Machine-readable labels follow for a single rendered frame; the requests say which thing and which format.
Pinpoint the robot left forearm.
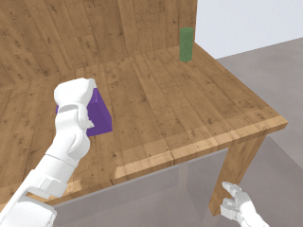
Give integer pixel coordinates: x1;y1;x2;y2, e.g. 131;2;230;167
0;101;90;225

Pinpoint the robot right forearm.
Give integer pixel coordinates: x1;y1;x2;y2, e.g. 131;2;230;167
240;211;270;227

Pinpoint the robot right hand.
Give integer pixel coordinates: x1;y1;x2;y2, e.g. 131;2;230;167
220;182;257;225

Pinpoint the robot left upper arm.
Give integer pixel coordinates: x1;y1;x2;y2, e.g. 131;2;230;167
0;195;57;227

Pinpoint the sponge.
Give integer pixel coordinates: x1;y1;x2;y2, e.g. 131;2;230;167
55;87;113;137

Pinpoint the robot left hand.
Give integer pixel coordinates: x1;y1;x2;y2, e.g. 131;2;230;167
54;78;97;129

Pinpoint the table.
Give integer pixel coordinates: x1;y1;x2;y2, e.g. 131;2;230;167
0;0;289;217

